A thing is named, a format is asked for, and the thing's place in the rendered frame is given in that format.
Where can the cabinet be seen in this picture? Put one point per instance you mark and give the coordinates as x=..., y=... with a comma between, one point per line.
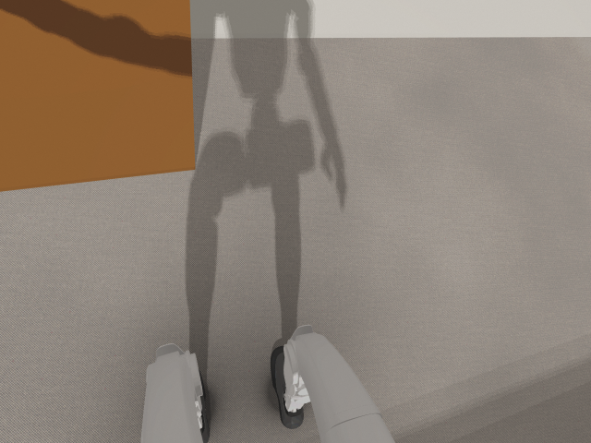
x=94, y=90

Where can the right robot foot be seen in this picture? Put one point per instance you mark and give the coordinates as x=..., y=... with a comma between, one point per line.
x=293, y=419

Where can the robot left thigh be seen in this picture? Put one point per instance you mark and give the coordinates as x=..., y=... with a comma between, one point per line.
x=173, y=387

